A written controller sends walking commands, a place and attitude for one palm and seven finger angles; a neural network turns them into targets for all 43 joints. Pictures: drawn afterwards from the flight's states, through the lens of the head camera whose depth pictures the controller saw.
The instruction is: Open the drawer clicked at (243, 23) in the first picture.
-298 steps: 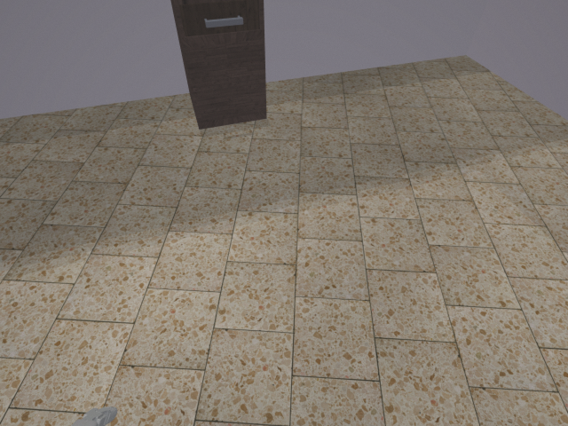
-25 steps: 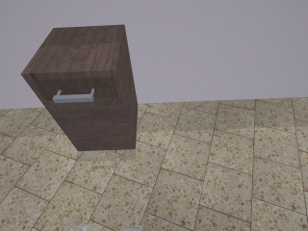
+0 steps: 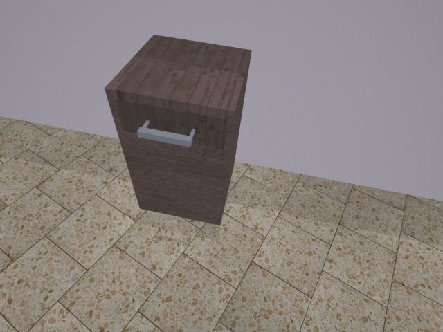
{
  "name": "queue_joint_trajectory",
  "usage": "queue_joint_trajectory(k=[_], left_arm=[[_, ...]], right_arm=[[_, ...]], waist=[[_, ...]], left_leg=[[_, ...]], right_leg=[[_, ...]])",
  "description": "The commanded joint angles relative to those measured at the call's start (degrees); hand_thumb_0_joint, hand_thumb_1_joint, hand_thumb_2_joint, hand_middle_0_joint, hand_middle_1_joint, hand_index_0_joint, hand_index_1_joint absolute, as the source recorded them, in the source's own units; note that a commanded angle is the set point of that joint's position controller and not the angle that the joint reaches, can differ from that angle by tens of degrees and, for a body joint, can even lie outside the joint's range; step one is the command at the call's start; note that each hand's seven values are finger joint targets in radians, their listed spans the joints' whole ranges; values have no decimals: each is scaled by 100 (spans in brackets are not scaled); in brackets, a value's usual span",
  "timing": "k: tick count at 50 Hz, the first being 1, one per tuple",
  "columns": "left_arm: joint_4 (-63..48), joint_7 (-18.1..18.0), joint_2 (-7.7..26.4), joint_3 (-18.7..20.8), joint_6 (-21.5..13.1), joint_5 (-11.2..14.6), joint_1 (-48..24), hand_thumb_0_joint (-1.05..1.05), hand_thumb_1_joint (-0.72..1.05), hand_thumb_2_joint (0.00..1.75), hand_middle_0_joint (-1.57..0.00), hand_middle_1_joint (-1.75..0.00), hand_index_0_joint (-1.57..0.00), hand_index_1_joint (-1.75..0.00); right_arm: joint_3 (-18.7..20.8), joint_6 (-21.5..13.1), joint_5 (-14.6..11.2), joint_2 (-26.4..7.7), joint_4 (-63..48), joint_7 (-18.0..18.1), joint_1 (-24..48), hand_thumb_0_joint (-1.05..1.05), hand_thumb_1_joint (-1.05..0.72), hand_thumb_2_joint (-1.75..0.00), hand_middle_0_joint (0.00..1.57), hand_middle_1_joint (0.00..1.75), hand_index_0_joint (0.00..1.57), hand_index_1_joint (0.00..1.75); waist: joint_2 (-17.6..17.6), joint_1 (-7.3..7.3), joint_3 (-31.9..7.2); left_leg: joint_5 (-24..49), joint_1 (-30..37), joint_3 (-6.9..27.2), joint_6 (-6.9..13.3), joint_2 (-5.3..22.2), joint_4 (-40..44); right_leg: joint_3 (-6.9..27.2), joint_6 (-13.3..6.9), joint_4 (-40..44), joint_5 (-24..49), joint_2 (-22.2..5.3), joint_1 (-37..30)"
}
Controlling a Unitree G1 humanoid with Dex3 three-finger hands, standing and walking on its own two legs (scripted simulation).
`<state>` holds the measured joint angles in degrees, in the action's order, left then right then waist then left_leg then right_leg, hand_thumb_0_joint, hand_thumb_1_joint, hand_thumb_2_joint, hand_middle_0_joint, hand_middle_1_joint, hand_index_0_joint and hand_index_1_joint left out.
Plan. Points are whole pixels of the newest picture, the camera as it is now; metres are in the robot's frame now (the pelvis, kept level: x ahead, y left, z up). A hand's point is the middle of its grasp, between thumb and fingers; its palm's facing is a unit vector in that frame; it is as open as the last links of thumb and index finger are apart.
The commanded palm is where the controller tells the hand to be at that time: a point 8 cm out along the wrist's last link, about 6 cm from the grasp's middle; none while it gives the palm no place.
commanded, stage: take the last steps up to it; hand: left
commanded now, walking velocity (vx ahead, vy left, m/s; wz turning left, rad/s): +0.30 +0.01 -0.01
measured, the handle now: (167, 132) +0.73 +0.26 -0.15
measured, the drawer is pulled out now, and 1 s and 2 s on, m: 0.00 0.00 0.00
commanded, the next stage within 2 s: come to a stop and stand still in 0.50 s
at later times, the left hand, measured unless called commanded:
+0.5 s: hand (167, 272) +0.27 +0.15 -0.16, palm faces +0.01 -0.98 -0.20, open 7.4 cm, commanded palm none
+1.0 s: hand (157, 282) +0.25 +0.17 -0.18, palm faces +0.04 -0.98 -0.20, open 7.4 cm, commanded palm none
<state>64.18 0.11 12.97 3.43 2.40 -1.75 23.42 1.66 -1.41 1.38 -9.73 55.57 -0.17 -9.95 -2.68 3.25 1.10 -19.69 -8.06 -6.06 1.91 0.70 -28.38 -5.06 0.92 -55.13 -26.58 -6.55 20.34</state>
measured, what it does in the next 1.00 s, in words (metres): walks ahead: right foot, then left foot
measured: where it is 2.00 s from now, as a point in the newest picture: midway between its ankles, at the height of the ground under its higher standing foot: outside the picture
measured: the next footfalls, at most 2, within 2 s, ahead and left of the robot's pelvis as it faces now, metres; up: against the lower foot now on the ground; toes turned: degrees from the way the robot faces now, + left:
right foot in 0.38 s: +0.26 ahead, -0.10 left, +0.00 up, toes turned -7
left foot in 0.78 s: +0.33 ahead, +0.12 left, +0.00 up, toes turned +4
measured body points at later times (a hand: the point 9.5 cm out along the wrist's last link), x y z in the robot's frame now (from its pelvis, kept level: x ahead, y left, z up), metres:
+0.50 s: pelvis +0.17 -0.03 -0.01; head +0.19 -0.04 +0.44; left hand +0.27 +0.20 -0.15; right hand +0.08 -0.24 -0.17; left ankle +0.04 +0.10 -0.64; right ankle +0.22 -0.10 -0.74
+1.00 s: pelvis +0.23 -0.01 +0.00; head +0.28 +0.00 +0.45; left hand +0.25 +0.22 -0.16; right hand +0.31 -0.24 -0.15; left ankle +0.29 +0.12 -0.74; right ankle +0.18 -0.11 -0.70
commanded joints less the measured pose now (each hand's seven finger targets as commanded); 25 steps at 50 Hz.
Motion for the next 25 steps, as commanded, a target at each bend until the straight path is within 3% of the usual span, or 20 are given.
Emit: queue_joint_trajectory(k=[1,2,4,8,10,12,13,15,16,17,18,19,20,21,22,23,24,25], left_arm=[[-598,78,179,-35,-346,22,-675,0,90,90,-20,-30,-20,-30],[-544,86,176,-42,-352,40,-603,0,90,90,-20,-30,-20,-30],[-567,68,153,-35,-327,38,-644,0,90,90,-20,-30,-20,-30],[-785,88,88,-61,-320,53,-1258,0,90,90,-20,-30,-20,-30],[-894,98,50,-66,-319,69,-1513,0,90,90,-20,-30,-20,-30],[-984,105,45,-71,-346,79,-1795,0,90,90,-20,-30,-20,-30],[-1014,104,8,-65,-356,82,-1856,0,90,90,-20,-30,-20,-30],[-997,89,43,-55,-387,83,-1690,0,90,90,-20,-30,-20,-30],[-870,78,105,-22,-415,81,-1249,0,90,90,-20,-30,-20,-30],[-695,60,209,22,-453,61,-711,0,90,90,-20,-30,-20,-30],[-471,33,430,113,-523,33,89,0,90,90,-20,-30,-20,-30],[-326,-29,960,253,-600,-8,704,0,90,90,-20,-30,-20,-30],[-275,-33,1239,267,-583,133,858,0,90,90,-20,-30,-20,-30],[-433,-51,1092,255,-565,163,241,0,90,90,-20,-30,-20,-30],[-589,-98,767,183,-549,165,-375,0,90,90,-20,-30,-20,-30],[-703,-117,574,110,-543,152,-775,0,90,90,-20,-30,-20,-30],[-764,-122,361,40,-567,134,-1024,0,90,90,-20,-30,-20,-30],[-767,-128,242,0,-597,117,-1109,0,90,90,-20,-30,-20,-30]], right_arm=[[114,-138,-35,-798,164,140,-821,0,-90,-90,20,30,20,30],[116,-183,-59,-778,209,152,-896,0,-90,-90,20,30,20,30],[150,-246,-61,-721,301,168,-1097,0,-90,-90,20,30,20,30],[152,-274,-53,-742,506,186,-1413,0,-90,-90,20,30,20,30],[146,-274,-32,-754,598,197,-1473,0,-90,-90,20,30,20,30],[140,-260,-7,-734,710,200,-1664,0,-90,-90,20,30,20,30],[137,-257,4,-739,749,211,-1672,0,-90,-90,20,30,20,30],[137,-243,2,-802,806,224,-1668,0,-90,-90,20,30,20,30],[142,-240,-15,-858,815,232,-1582,0,-90,-90,20,30,20,30],[142,-240,-47,-818,829,219,-1612,0,-90,-90,20,30,20,30],[128,-265,-92,-787,795,200,-1500,0,-90,-90,20,30,20,30],[116,-285,-160,-493,726,156,-1795,0,-90,-90,20,30,20,30],[119,-265,-165,-484,639,170,-1869,0,-90,-90,20,30,20,30],[155,-222,-165,-569,686,162,-1673,0,-90,-90,20,30,20,30],[178,-161,-126,-452,627,116,-1317,0,-90,-90,20,30,20,30],[142,-114,-85,-298,609,101,-1249,0,-90,-90,20,30,20,30],[127,-38,-47,-189,664,96,-1357,0,-90,-90,20,30,20,30],[111,25,-28,-92,720,88,-1521,0,-90,-90,20,30,20,30]], waist=[[1013,-390,795],[918,-344,633],[853,-309,495],[731,-407,654],[914,-445,761],[883,-545,810],[908,-521,893],[881,-397,796],[881,-170,563],[562,39,263],[316,434,-124],[-910,522,-838],[-1028,355,-1188],[-565,226,-875],[-206,88,-167],[29,-155,230],[143,-349,387],[36,-479,406]], left_leg=[[1475,438,1339,744,1422,1844],[2199,658,1130,746,1353,1768],[2899,886,937,820,1359,1704],[3150,981,852,838,1378,1696],[3255,1022,753,805,1385,1627],[3406,1017,772,786,1394,1518],[3583,963,746,769,1426,1448],[4507,868,647,710,1416,1029],[4970,825,530,637,1367,544],[5014,471,443,528,1189,-121],[4260,-185,262,343,924,-1186],[1527,-1386,-68,65,126,-3048],[-1320,-1879,324,22,-238,-4542],[-1016,-1861,787,110,112,-4865],[-572,-2015,789,118,323,-4773],[-278,-1981,833,72,494,-4620],[-31,-1772,810,11,555,-4403],[93,-1615,743,-60,573,-4138]], right_leg=[[215,10,-778,854,-128,1632],[169,42,-768,985,-91,1611],[149,94,-575,1072,-63,1663],[98,53,251,1346,-25,1678],[32,-7,737,1432,1,1613],[-25,-116,1142,1394,105,1395],[-48,-174,1309,1371,150,1273],[-212,-325,1674,1192,377,623],[-248,-396,1905,1270,502,37],[-330,-455,2187,1614,667,-871],[58,-572,2449,2002,393,-2027],[2091,-1182,2922,2626,-1119,-3179],[3405,-1694,3636,3240,-1989,-3160],[3121,-1691,3906,2132,-1809,-2474],[2613,-1493,4203,1537,-1589,-1607],[2189,-1369,4267,1494,-1427,-832],[1665,-1223,4369,1690,-1216,-330],[1272,-1133,4453,1991,-1069,-115]])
